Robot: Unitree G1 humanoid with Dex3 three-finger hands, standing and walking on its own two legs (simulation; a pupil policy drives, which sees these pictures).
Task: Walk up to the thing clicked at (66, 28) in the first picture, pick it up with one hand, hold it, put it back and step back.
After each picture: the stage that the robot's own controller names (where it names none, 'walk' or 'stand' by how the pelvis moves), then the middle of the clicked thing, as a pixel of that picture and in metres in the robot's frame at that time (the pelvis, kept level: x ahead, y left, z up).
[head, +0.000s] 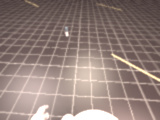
stand; (66, 32) +2.04 +0.62 -0.65
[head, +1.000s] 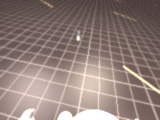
walk; (78, 36) +1.97 +0.25 -0.63
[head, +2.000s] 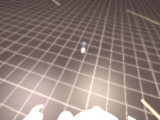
walk; (83, 47) +1.35 +0.08 -0.64
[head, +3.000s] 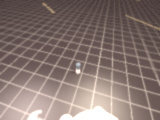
walk; (78, 68) +0.85 +0.13 -0.65
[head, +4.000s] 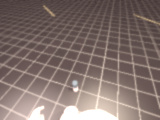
walk; (75, 86) +0.50 +0.17 -0.62
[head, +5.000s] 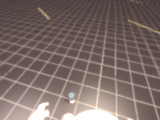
stand; (71, 98) +0.37 +0.16 -0.65
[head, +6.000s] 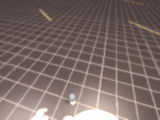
stand; (72, 99) +0.36 +0.16 -0.66
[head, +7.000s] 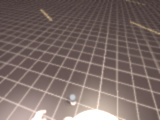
stand; (72, 100) +0.36 +0.15 -0.66
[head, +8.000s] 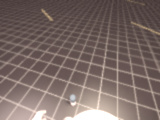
stand; (73, 100) +0.35 +0.15 -0.66
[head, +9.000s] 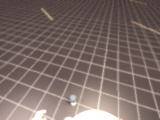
stand; (73, 100) +0.35 +0.14 -0.66
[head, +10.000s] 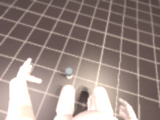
go down; (69, 73) +0.41 +0.14 -0.44
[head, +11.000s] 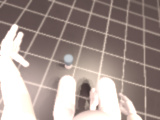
go down; (68, 62) +0.46 +0.14 -0.29
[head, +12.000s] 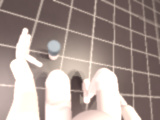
close in; (53, 52) +0.46 +0.17 -0.19
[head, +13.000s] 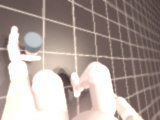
close; (32, 47) +0.45 +0.20 -0.17
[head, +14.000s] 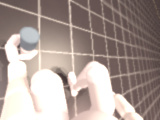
lift; (28, 45) +0.46 +0.21 -0.17
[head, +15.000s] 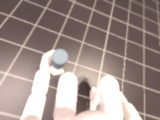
lift; (58, 63) +0.35 +0.21 -0.03
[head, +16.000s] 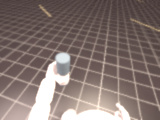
hold; (63, 72) +0.31 +0.16 +0.10
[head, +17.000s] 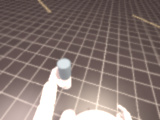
hold; (65, 76) +0.30 +0.15 +0.04
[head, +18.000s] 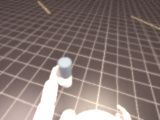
hold; (66, 75) +0.31 +0.15 +0.05
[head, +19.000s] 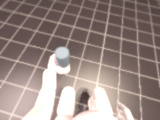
crouch; (63, 63) +0.39 +0.15 -0.02
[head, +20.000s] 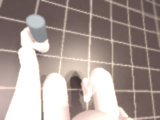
lower; (40, 38) +0.51 +0.21 -0.07
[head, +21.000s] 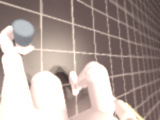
lower; (23, 41) +0.48 +0.23 -0.17
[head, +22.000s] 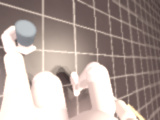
lower; (25, 41) +0.48 +0.23 -0.17
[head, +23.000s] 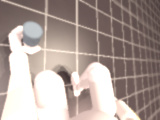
lower; (31, 41) +0.47 +0.22 -0.17
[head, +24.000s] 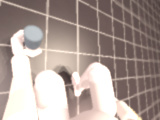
lower; (32, 44) +0.46 +0.21 -0.17
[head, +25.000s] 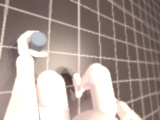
open; (37, 47) +0.46 +0.20 -0.19
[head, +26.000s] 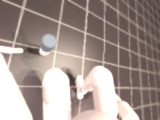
stand; (46, 47) +0.46 +0.19 -0.19
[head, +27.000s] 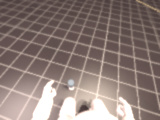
stand; (71, 85) +0.40 +0.14 -0.53
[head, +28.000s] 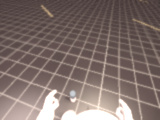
stand; (73, 96) +0.38 +0.14 -0.60
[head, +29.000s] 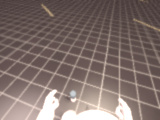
stand; (73, 96) +0.38 +0.13 -0.60
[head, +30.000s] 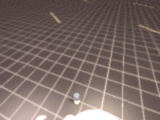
stand; (76, 98) +0.40 +0.13 -0.65
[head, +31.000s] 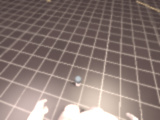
walk; (78, 81) +0.48 +0.09 -0.63
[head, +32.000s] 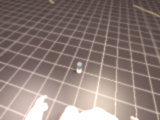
walk; (79, 68) +0.74 +0.11 -0.62
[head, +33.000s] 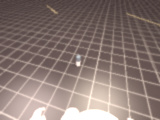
stand; (78, 61) +1.03 +0.21 -0.63
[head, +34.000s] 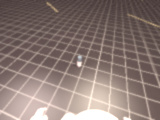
stand; (79, 61) +1.02 +0.15 -0.65
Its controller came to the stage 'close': yes
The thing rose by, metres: 0.70
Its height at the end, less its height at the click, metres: +0.00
